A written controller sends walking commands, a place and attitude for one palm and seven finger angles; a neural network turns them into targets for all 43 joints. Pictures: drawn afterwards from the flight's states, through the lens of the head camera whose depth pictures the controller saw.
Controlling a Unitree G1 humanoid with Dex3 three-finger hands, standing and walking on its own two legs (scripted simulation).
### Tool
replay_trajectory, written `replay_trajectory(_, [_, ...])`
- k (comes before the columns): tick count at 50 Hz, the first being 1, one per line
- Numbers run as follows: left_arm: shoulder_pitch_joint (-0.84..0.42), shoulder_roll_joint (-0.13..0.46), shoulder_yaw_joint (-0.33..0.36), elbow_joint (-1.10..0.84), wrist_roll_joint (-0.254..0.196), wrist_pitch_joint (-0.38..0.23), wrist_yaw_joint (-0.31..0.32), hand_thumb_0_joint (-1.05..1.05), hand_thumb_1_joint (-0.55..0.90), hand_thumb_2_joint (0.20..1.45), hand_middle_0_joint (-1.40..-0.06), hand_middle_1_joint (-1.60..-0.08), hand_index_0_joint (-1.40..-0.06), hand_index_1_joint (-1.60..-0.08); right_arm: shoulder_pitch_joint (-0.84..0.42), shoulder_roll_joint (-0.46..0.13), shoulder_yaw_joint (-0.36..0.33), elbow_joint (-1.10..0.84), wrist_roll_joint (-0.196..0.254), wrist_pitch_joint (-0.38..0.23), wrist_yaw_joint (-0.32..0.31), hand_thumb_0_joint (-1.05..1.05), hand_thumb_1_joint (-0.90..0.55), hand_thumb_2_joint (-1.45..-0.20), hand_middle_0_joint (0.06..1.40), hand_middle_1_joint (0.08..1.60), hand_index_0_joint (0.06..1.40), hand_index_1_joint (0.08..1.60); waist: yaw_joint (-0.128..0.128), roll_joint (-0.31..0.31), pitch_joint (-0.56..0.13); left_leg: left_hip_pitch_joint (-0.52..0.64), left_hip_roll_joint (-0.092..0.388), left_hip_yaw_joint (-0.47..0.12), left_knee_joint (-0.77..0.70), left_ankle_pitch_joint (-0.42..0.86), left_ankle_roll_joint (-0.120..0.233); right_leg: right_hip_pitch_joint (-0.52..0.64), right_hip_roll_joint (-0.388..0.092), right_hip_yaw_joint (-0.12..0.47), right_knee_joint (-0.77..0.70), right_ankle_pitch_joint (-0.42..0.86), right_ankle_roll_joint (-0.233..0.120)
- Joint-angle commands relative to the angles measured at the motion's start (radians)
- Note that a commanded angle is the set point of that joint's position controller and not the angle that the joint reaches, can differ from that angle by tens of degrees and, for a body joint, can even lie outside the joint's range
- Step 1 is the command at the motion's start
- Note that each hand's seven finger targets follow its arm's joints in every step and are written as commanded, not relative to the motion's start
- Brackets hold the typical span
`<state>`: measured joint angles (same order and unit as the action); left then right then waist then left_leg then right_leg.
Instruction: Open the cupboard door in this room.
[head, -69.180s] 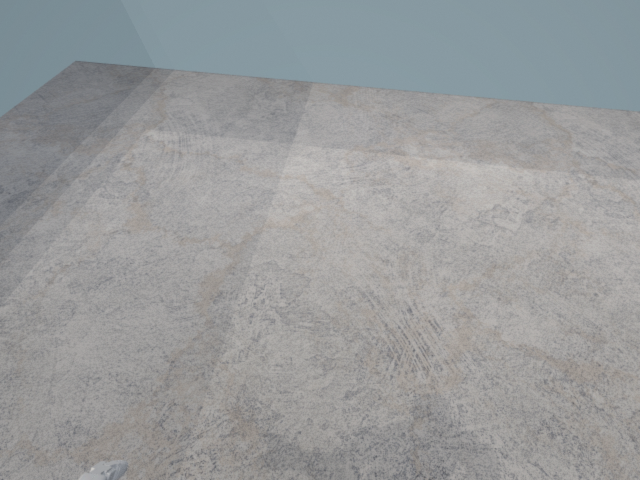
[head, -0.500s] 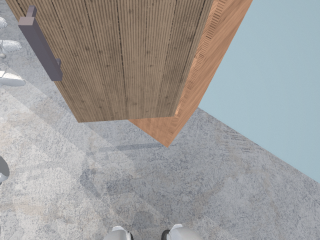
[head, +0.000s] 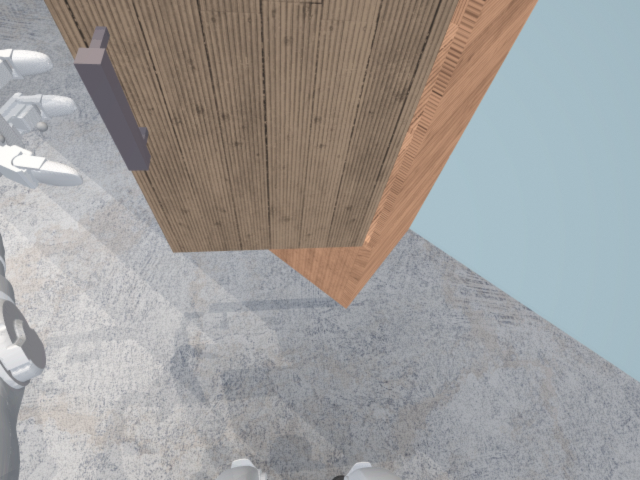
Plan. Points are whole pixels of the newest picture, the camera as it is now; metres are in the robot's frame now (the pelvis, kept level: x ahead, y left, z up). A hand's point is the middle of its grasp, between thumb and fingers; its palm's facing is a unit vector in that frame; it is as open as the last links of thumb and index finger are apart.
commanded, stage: move the hooked fingers beside the handle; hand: left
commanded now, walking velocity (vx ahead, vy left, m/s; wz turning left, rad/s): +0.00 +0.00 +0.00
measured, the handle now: (121, 104) +0.53 +0.21 +0.12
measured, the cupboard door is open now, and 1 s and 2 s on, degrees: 43 43 42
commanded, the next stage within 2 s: slide the fingers in behind the handle in 0.50 s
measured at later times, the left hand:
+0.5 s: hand (37, 127) +0.48 +0.28 +0.13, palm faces +0.03 -1.00 +0.01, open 14.0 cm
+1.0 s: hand (65, 125) +0.50 +0.26 +0.12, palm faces +0.01 -1.00 +0.02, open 14.0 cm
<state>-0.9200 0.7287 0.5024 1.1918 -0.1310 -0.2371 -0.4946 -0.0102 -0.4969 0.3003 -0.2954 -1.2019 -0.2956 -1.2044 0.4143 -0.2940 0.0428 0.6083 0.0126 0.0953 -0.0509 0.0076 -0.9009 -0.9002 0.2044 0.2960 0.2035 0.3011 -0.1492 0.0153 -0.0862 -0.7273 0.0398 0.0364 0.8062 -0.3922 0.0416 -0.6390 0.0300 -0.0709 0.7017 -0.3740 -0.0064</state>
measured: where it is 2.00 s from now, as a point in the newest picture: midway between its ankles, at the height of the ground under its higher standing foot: outside the picture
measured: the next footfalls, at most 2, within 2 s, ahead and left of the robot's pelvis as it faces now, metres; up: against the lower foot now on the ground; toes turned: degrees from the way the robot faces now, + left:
none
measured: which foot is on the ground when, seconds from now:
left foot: down 0.00-1.00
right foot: down 0.00-1.00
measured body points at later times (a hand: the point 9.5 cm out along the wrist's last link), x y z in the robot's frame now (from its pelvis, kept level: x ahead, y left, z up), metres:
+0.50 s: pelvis -0.02 -0.01 -0.01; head +0.11 +0.02 +0.43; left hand +0.48 +0.34 +0.13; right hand -0.04 -0.29 -0.10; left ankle -0.01 +0.09 -0.71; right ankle -0.03 -0.12 -0.71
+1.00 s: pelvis +0.00 +0.00 +0.00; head +0.11 +0.03 +0.43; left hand +0.49 +0.32 +0.12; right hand -0.01 -0.27 -0.10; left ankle -0.01 +0.09 -0.71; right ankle -0.03 -0.12 -0.71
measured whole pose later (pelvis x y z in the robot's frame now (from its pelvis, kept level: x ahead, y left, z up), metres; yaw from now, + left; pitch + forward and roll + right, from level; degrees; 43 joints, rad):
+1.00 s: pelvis +0.00 +0.00 +0.00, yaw -1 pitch +19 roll -4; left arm -0.93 0.70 0.48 1.17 -0.13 -0.24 -0.44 -0.01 -0.50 0.30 -0.30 -1.20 -0.30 -1.20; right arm 0.43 -0.28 0.05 0.60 0.01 0.09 -0.04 0.01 -0.90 -0.90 0.20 0.30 0.20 0.30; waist -0.17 0.02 -0.10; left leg -0.76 0.04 0.04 0.84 -0.40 0.05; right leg -0.67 0.03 -0.06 0.73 -0.38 0.00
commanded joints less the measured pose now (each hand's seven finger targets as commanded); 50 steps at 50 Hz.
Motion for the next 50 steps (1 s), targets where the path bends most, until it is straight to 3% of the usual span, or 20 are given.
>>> replay_trajectory(1, [-0.412, 0.328, 0.041, -0.171, -0.033, -0.058, 0.017, 0.0, -0.5, 0.3, -0.3, -1.2, -0.3, -1.2, 0.17, -0.201, -0.065, -0.038, 0.005, -0.009, -0.015, 0.0, -0.9, -0.9, 0.2, 0.3, 0.2, 0.3, -0.002, 0.145, -0.4, 0.446, 0.0, -0.1, -0.038, 0.591, -0.009, 0.039, 0.035, 0.023, -0.038, 0.407, -0.013])
replay_trajectory(7, [-0.465, 0.362, 0.036, -0.177, -0.011, -0.088, 0.028, 0.0, -0.5, 0.3, -0.3, -1.2, -0.3, -1.2, 0.147, -0.2, -0.058, -0.053, 0.012, -0.016, -0.022, 0.0, -0.9, -0.9, 0.2, 0.3, 0.2, 0.3, -0.01, 0.17, -0.411, 0.416, -0.007, -0.092, -0.038, 0.497, -0.006, 0.049, 0.031, 0.037, -0.032, 0.382, -0.01])
replay_trajectory(9, [-0.457, 0.384, 0.051, -0.129, -0.014, -0.086, 0.021, 0.0, -0.5, 0.3, -0.3, -1.2, -0.3, -1.2, 0.15, -0.206, -0.058, -0.049, 0.014, -0.02, -0.027, 0.0, -0.9, -0.9, 0.2, 0.3, 0.2, 0.3, -0.019, 0.115, -0.389, 0.377, -0.007, -0.091, -0.038, 0.447, 0.0, 0.053, 0.031, 0.041, -0.037, 0.364, -0.007])
replay_trajectory(11, [-0.473, 0.367, 0.032, -0.114, -0.024, -0.084, 0.004, 0.0, -0.5, 0.3, -0.3, -1.2, -0.3, -1.2, 0.151, -0.205, -0.053, -0.052, 0.017, -0.025, -0.032, 0.0, -0.9, -0.9, 0.2, 0.3, 0.2, 0.3, -0.027, 0.112, -0.374, 0.347, -0.014, -0.081, -0.037, 0.418, 0.007, 0.065, 0.029, 0.046, -0.038, 0.366, -0.007])
replay_trajectory(14, [-0.509, 0.385, 0.012, -0.091, -0.004, -0.074, -0.009, 0.0, -0.5, 0.3, -0.3, -1.2, -0.3, -1.2, 0.152, -0.209, -0.049, -0.044, 0.019, -0.027, -0.04, 0.0, -0.9, -0.9, 0.2, 0.3, 0.2, 0.3, -0.04, 0.159, -0.366, 0.333, -0.011, -0.085, -0.036, 0.356, 0.005, 0.02, 0.025, 0.05, -0.042, 0.302, -0.004])
replay_trajectory(17, [-0.509, 0.405, 0.029, -0.097, -0.015, -0.08, -0.019, 0.0, -0.5, 0.3, -0.3, -1.2, -0.3, -1.2, 0.166, -0.214, -0.049, -0.041, 0.017, -0.033, -0.043, 0.0, -0.9, -0.9, 0.2, 0.3, 0.2, 0.3, -0.037, 0.152, -0.412, 0.344, -0.01, -0.087, -0.03, 0.371, 0.007, 0.029, 0.027, 0.052, -0.039, 0.308, -0.004])
replay_trajectory(20, [-0.508, 0.433, 0.043, -0.071, -0.009, -0.072, -0.029, 0.0, -0.5, 0.3, -0.3, -1.2, -0.3, -1.2, 0.177, -0.215, -0.048, -0.036, 0.017, -0.034, -0.044, 0.0, -0.9, -0.9, 0.2, 0.3, 0.2, 0.3, -0.035, 0.142, -0.398, 0.308, -0.01, -0.086, -0.024, 0.361, 0.008, 0.035, 0.027, 0.053, -0.038, 0.305, -0.002])
replay_trajectory(22, [-0.496, 0.423, 0.035, -0.08, -0.011, -0.072, -0.034, 0.0, -0.5, 0.3, -0.3, -1.2, -0.3, -1.2, 0.184, -0.214, -0.048, -0.037, 0.015, -0.032, -0.042, 0.0, -0.9, -0.9, 0.2, 0.3, 0.2, 0.3, -0.028, 0.178, -0.424, 0.335, -0.011, -0.086, -0.021, 0.389, 0.006, 0.024, 0.031, 0.049, -0.032, 0.316, -0.005])
replay_trajectory(24, [-0.497, 0.462, 0.061, -0.064, -0.007, -0.067, -0.034, 0.0, -0.5, 0.3, -0.3, -1.2, -0.3, -1.2, 0.19, -0.218, -0.047, -0.036, 0.014, -0.029, -0.043, 0.0, -0.9, -0.9, 0.2, 0.3, 0.2, 0.3, -0.032, 0.137, -0.407, 0.288, -0.011, -0.084, -0.02, 0.359, 0.011, 0.04, 0.031, 0.053, -0.036, 0.305, -0.001])
replay_trajectory(27, [-0.502, 0.484, 0.075, -0.109, -0.002, -0.075, -0.035, 0.0, -0.5, 0.3, -0.3, -1.2, -0.3, -1.2, 0.198, -0.217, -0.05, -0.04, 0.011, -0.028, -0.041, 0.0, -0.9, -0.9, 0.2, 0.3, 0.2, 0.3, -0.017, 0.215, -0.46, 0.338, -0.01, -0.086, -0.016, 0.408, 0.005, 0.033, 0.033, 0.049, -0.024, 0.323, -0.007])
replay_trajectory(28, [-0.478, 0.483, 0.078, -0.084, 0.002, -0.07, -0.034, 0.0, -0.5, 0.3, -0.3, -1.2, -0.3, -1.2, 0.199, -0.217, -0.051, -0.037, 0.011, -0.027, -0.039, 0.0, -0.9, -0.9, 0.2, 0.3, 0.2, 0.3, -0.02, 0.197, -0.439, 0.333, -0.008, -0.086, -0.012, 0.409, 0.005, 0.016, 0.035, 0.046, -0.026, 0.319, -0.006])
replay_trajectory(31, [-0.51, 0.456, 0.054, -0.093, -0.002, -0.069, -0.033, 0.0, -0.5, 0.3, -0.3, -1.2, -0.3, -1.2, 0.205, -0.216, -0.049, -0.038, 0.01, -0.023, -0.04, 0.0, -0.9, -0.9, 0.2, 0.3, 0.2, 0.3, -0.037, 0.176, -0.408, 0.319, -0.008, -0.088, -0.013, 0.391, 0.009, 0.0, 0.039, 0.043, -0.029, 0.3, -0.006])
replay_trajectory(33, [-0.508, 0.455, 0.065, -0.146, -0.005, -0.078, -0.031, 0.0, -0.5, 0.3, -0.3, -1.2, -0.3, -1.2, 0.213, -0.217, -0.058, -0.032, 0.005, -0.022, -0.037, 0.0, -0.9, -0.9, 0.2, 0.3, 0.2, 0.3, -0.024, 0.236, -0.48, 0.403, -0.001, -0.099, -0.009, 0.459, -0.003, -0.014, 0.04, 0.036, -0.022, 0.319, -0.009])
replay_trajectory(34, [-0.483, 0.431, 0.057, -0.149, -0.009, -0.078, -0.031, 0.0, -0.5, 0.3, -0.3, -1.2, -0.3, -1.2, 0.216, -0.216, -0.059, -0.033, 0.004, -0.021, -0.033, 0.0, -0.9, -0.9, 0.2, 0.3, 0.2, 0.3, -0.021, 0.229, -0.497, 0.426, 0.001, -0.103, -0.006, 0.493, -0.006, -0.018, 0.042, 0.031, -0.02, 0.332, -0.011])
replay_trajectory(38, [-0.449, 0.347, 0.017, -0.132, -0.026, -0.055, -0.026, 0.0, -0.5, 0.3, -0.3, -1.2, -0.3, -1.2, 0.212, -0.209, -0.062, -0.03, 0.003, -0.014, -0.023, 0.0, -0.9, -0.9, 0.2, 0.3, 0.2, 0.3, -0.027, 0.199, -0.439, 0.43, 0.006, -0.106, -0.009, 0.524, -0.008, -0.046, 0.045, 0.02, -0.026, 0.338, -0.009])
replay_trajectory(39, [-0.461, 0.359, 0.029, -0.142, -0.024, -0.05, -0.017, 0.0, -0.5, 0.3, -0.3, -1.2, -0.3, -1.2, 0.211, -0.211, -0.062, -0.03, 0.002, -0.013, -0.022, 0.0, -0.9, -0.9, 0.2, 0.3, 0.2, 0.3, -0.023, 0.193, -0.427, 0.411, 0.005, -0.105, -0.012, 0.505, -0.006, -0.038, 0.044, 0.021, -0.026, 0.334, -0.009])
replay_trajectory(42, [-0.47, 0.361, 0.038, -0.216, -0.017, -0.061, 0.014, 0.0, -0.5, 0.3, -0.3, -1.2, -0.3, -1.2, 0.208, -0.205, -0.066, -0.037, -0.002, -0.014, -0.016, 0.0, -0.9, -0.9, 0.2, 0.3, 0.2, 0.3, -0.009, 0.242, -0.48, 0.479, 0.01, -0.115, -0.012, 0.594, -0.02, -0.033, 0.045, 0.016, -0.015, 0.356, -0.013])
replay_trajectory(45, [-0.428, 0.31, 0.029, -0.268, -0.022, -0.075, 0.043, 0.0, -0.5, 0.3, -0.3, -1.2, -0.3, -1.2, 0.199, -0.195, -0.072, -0.046, -0.004, -0.014, -0.005, 0.0, -0.9, -0.9, 0.2, 0.3, 0.2, 0.3, 0.003, 0.238, -0.498, 0.511, 0.014, -0.12, -0.01, 0.652, -0.027, -0.021, 0.046, 0.013, -0.015, 0.372, -0.012])
replay_trajectory(47, [-0.426, 0.239, -0.007, -0.258, -0.032, -0.073, 0.054, 0.0, -0.5, 0.3, -0.3, -1.2, -0.3, -1.2, 0.192, -0.19, -0.074, -0.037, -0.003, -0.015, 0.0, 0.0, -0.9, -0.9, 0.2, 0.3, 0.2, 0.3, -0.01, 0.229, -0.467, 0.538, 0.021, -0.129, -0.007, 0.682, -0.032, -0.059, 0.048, 0.008, -0.018, 0.362, -0.011])
replay_trajectory(50, [-0.433, 0.224, -0.018, -0.195, -0.025, -0.051, 0.078, 0.0, -0.5, 0.3, -0.3, -1.2, -0.3, -1.2, 0.186, -0.194, -0.072, -0.034, 0.0, -0.015, 0.0, 0.0, -0.9, -0.9, 0.2, 0.3, 0.2, 0.3, -0.02, 0.16, -0.396, 0.455, 0.013, -0.121, -0.026, 0.567, -0.021, -0.041, 0.043, 0.009, -0.024, 0.338, -0.009])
